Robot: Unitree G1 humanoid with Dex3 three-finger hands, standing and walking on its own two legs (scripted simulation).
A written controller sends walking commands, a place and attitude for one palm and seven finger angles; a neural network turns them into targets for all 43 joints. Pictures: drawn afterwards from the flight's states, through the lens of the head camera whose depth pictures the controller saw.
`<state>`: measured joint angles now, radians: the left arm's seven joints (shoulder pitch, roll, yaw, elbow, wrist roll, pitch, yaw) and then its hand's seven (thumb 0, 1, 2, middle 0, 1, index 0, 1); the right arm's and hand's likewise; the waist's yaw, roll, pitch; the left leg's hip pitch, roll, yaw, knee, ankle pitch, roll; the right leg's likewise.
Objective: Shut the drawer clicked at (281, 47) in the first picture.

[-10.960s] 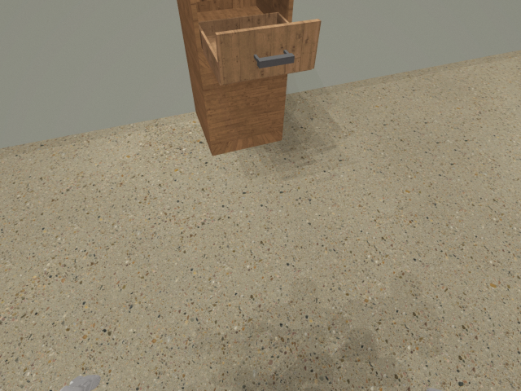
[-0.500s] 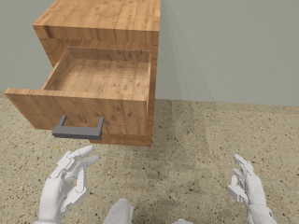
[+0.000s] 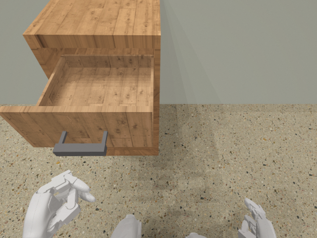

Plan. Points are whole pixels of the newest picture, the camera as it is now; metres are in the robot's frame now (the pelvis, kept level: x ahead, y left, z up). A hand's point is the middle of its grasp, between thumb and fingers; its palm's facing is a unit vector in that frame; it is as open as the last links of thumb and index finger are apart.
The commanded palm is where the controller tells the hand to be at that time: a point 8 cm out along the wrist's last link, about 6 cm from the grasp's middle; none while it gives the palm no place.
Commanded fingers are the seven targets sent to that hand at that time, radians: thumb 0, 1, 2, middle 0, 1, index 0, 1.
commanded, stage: raise the hand and make a fist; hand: left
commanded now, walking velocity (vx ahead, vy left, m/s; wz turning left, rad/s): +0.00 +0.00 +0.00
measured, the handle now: (82, 142) +0.36 +0.23 +0.01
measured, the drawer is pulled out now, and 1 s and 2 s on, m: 0.27 0.27 0.27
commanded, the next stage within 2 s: bring the fist close to the handle in 0.98 s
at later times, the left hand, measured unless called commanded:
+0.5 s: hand (67, 212) +0.16 +0.18 +0.09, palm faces +0.07 -1.00 -0.06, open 3.2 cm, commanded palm +0.12 +0.23 +0.11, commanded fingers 0.00 0.90 0.90 -1.40 -1.60 -1.40 -1.60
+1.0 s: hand (62, 213) +0.16 +0.18 +0.10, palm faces +0.07 -0.99 -0.08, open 3.3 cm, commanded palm +0.12 +0.24 +0.11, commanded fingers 0.00 0.90 0.90 -1.40 -1.60 -1.40 -1.60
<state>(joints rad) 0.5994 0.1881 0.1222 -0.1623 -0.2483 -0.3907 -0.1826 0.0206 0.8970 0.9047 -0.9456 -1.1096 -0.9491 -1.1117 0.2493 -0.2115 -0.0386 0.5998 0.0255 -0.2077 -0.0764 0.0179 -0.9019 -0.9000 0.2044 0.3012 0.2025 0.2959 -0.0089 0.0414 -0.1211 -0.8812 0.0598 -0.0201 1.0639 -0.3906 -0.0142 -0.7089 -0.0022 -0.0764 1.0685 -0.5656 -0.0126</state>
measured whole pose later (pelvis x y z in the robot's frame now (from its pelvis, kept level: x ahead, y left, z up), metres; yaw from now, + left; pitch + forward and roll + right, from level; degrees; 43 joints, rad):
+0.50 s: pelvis +0.01 +0.01 +0.01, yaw +1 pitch +9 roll -3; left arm 0.71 0.20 0.07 -0.35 -0.22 -0.30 -0.16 0.02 0.90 0.90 -1.37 -1.57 -1.37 -1.57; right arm 0.20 -0.18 0.02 0.47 0.03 -0.15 -0.05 0.01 -0.90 -0.90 0.21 0.30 0.20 0.30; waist 0.03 0.06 -0.13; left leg -0.80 0.04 -0.04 1.03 -0.40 0.00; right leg -0.60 -0.01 -0.09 1.00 -0.56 0.00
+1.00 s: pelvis +0.01 +0.00 +0.02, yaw +1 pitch +8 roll -2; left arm 0.73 0.22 0.15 -0.31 -0.28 -0.34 -0.22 0.02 0.90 0.90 -1.40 -1.60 -1.40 -1.60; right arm 0.22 -0.21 -0.02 0.53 0.05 -0.19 -0.07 0.02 -0.90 -0.90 0.20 0.30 0.20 0.30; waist 0.02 0.05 -0.12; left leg -0.75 0.05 -0.04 0.99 -0.39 -0.02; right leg -0.56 0.00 -0.10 0.96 -0.55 -0.01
